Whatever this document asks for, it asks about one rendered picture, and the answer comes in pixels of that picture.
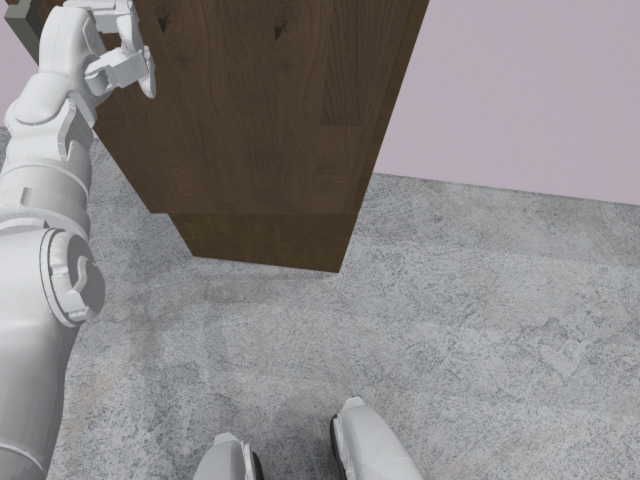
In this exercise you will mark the robot left upper arm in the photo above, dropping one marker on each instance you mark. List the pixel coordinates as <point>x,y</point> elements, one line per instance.
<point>49,286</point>

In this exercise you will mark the cupboard door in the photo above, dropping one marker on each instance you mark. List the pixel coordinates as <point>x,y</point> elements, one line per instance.
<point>261,106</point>

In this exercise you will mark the robot right shin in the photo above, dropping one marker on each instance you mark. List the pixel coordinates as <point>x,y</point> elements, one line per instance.
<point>352,402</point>

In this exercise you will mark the right robot thigh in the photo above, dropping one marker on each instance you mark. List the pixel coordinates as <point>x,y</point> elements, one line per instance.
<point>366,439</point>

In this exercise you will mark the handle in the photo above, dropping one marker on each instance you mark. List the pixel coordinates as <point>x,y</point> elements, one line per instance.
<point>26,25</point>

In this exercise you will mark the left robot hand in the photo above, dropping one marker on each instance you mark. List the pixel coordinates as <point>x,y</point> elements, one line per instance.
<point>71,46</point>

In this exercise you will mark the left robot forearm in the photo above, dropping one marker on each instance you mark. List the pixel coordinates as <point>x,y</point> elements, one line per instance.
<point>46,177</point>

